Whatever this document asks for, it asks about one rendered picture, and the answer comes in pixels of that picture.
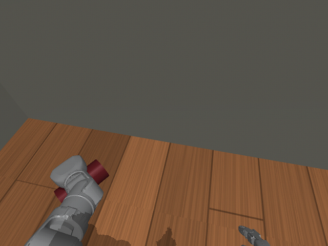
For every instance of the left robot arm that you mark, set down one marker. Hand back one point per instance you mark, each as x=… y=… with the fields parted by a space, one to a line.
x=68 y=223

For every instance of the left robot hand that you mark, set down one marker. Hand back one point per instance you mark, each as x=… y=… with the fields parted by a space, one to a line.
x=59 y=174

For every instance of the can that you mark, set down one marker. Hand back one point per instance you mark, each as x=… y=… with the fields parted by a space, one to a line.
x=97 y=172

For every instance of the right robot hand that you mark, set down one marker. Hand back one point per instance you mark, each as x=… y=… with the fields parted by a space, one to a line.
x=253 y=236

